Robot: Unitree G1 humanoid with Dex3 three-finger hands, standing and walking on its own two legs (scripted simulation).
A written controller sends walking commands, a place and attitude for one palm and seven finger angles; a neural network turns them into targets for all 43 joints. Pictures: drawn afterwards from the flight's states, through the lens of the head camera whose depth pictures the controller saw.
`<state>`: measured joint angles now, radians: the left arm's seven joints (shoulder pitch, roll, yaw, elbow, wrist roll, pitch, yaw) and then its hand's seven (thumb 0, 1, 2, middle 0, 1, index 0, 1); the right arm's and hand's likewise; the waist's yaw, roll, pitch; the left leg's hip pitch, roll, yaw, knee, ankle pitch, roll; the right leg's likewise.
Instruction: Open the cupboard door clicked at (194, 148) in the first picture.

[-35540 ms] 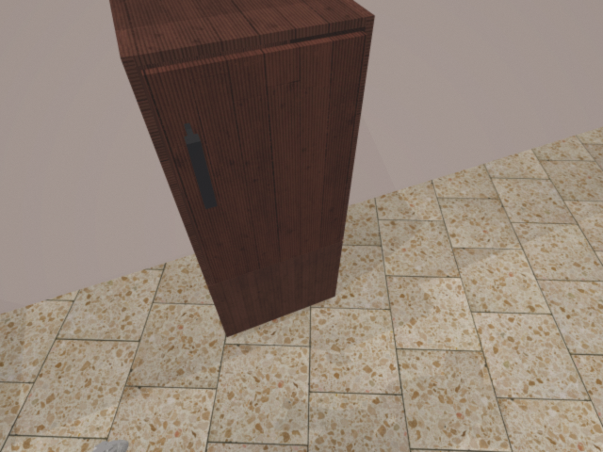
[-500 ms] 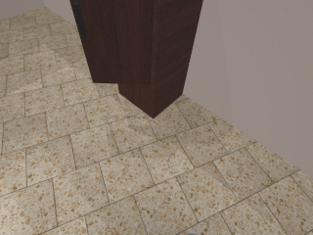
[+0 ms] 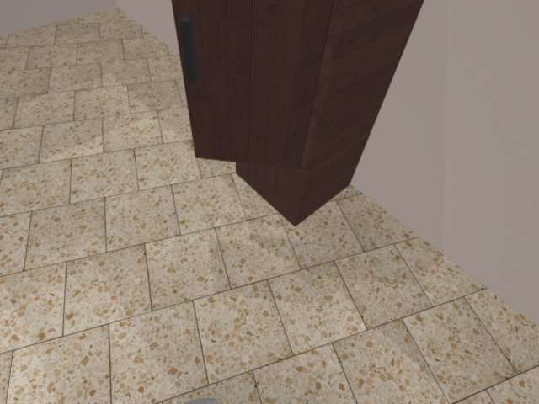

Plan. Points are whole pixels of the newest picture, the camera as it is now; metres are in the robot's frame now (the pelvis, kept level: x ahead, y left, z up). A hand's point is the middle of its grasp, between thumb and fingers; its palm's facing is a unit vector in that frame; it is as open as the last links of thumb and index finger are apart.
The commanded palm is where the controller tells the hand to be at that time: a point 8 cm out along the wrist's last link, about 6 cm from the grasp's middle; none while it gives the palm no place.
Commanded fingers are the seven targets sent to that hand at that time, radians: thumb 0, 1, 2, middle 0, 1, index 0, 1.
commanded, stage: take the last steps up to it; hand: left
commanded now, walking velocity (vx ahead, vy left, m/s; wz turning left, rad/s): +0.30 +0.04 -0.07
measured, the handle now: (191, 47) +0.88 +0.27 +0.05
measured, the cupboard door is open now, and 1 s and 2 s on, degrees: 43 43 43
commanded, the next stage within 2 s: come to a stop and stand still in 0.60 s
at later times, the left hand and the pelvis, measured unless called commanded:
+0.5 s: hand (158, 344) +0.22 +0.21 -0.15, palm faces +0.04 -0.98 -0.19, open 7.2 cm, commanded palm none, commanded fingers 0.00 0.90 0.90 -0.20 -0.30 -0.20 -0.30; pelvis +0.18 +0.02 +0.02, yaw -1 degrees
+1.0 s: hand (176, 251) +0.41 +0.23 -0.16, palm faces -0.05 -0.98 -0.20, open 7.3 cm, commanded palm none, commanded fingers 0.00 0.90 0.90 -0.20 -0.30 -0.20 -0.30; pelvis +0.32 +0.05 +0.00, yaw -2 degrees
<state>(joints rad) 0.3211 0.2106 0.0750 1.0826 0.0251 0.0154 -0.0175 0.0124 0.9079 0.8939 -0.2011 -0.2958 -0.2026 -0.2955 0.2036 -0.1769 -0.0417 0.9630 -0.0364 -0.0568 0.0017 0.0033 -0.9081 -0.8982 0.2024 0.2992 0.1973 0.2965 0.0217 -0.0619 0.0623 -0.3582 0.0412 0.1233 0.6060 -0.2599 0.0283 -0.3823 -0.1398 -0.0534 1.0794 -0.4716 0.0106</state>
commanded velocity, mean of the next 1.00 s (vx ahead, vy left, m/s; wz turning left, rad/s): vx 0.07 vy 0.02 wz -0.03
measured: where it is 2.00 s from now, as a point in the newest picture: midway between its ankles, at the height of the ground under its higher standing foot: (248, 381)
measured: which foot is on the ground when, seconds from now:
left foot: down 0.00-0.26, up 0.28-0.56, down 0.58-1.00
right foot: up 0.00-0.24, down 0.26-0.58, up 0.60-0.84, down 0.86-1.00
